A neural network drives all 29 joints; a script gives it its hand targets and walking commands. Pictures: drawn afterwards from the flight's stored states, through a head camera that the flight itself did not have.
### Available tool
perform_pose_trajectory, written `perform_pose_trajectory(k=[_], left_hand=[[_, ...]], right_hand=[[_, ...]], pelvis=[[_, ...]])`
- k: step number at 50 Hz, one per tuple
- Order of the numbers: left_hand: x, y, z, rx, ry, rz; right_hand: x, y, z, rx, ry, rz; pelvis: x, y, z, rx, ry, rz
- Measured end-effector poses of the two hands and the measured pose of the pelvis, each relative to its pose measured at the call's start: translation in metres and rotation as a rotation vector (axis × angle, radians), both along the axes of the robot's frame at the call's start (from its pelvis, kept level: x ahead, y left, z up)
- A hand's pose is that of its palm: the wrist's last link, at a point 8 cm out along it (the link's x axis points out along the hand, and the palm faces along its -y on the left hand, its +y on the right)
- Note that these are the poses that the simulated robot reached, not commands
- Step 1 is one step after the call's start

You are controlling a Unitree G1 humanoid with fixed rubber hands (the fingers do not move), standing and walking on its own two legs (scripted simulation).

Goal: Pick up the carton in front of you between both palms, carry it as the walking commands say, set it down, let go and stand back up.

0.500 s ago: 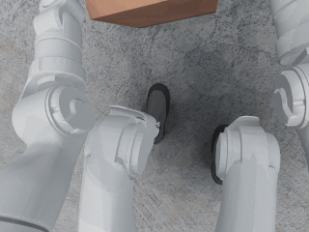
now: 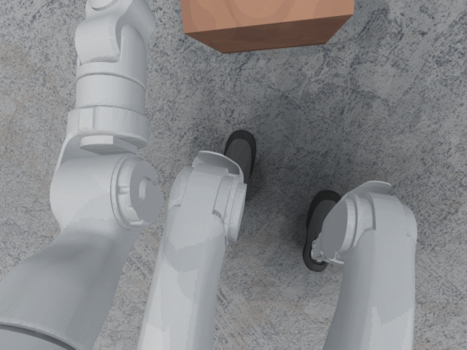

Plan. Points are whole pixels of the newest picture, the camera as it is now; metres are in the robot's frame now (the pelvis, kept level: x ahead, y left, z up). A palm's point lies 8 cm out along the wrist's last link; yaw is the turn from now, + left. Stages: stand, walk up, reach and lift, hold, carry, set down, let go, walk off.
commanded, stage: set down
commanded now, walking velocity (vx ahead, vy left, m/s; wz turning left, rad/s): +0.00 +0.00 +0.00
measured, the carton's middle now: out of the picture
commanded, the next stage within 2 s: let go in 0.70 s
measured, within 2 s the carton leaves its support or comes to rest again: neither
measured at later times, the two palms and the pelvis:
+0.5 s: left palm out of the picture +0.52 +0.26 +0.02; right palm out of the picture +0.66 -0.11 +0.03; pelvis +0.02 +0.00 +0.12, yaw -1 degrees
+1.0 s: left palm out of the picture +0.47 +0.24 +0.14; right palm out of the picture +0.58 -0.14 +0.13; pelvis +0.06 +0.01 +0.25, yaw -4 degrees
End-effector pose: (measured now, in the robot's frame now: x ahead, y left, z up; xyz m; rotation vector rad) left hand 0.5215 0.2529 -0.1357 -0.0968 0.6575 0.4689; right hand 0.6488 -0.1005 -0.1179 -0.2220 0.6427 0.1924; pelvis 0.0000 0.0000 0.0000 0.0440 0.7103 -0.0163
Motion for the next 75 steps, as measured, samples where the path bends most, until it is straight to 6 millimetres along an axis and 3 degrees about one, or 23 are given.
perform_pose_trajectory(k=[15, 33, 41, 46, 52, 61, 68, 75], left_hand=[[0.002, -0.001, 0.092, 0.022, -0.008, 0.002], [-0.003, 0.007, 0.204, 0.023, -0.015, 0.008], [-0.011, 0.005, 0.240, 0.038, -0.001, -0.026], [-0.028, -0.005, 0.255, 0.063, 0.030, -0.132], [-0.062, -0.013, 0.282, 0.081, 0.084, -0.304], [-0.125, 0.005, 0.334, 0.092, 0.142, -0.458], [-0.180, 0.016, 0.362, 0.076, 0.154, -0.471], [-0.223, 0.013, 0.384, 0.071, 0.165, -0.436]], right_hand=[[0.003, -0.016, 0.083, 0.004, 0.007, 0.001], [0.007, -0.014, 0.194, 0.005, 0.012, 0.022], [-0.001, -0.018, 0.231, -0.002, 0.021, 0.005], [-0.030, -0.027, 0.242, -0.033, 0.016, -0.051], [-0.095, -0.039, 0.261, -0.062, 0.009, -0.189], [-0.183, -0.053, 0.308, -0.072, 0.020, -0.304], [-0.222, -0.058, 0.335, -0.072, 0.044, -0.275], [-0.249, -0.062, 0.353, -0.069, 0.058, -0.243]], pelvis=[[0.012, 0.001, 0.070, -0.010, 0.104, -0.005], [0.034, -0.002, 0.168, -0.019, 0.131, -0.007], [0.043, 0.001, 0.206, -0.030, 0.109, -0.012], [0.051, 0.006, 0.228, -0.042, 0.103, -0.016], [0.059, 0.015, 0.254, -0.055, 0.040, -0.032], [0.069, 0.030, 0.289, -0.066, -0.173, -0.041], [0.087, 0.036, 0.309, -0.057, -0.341, -0.020], [0.109, 0.035, 0.322, -0.045, -0.476, 0.007]])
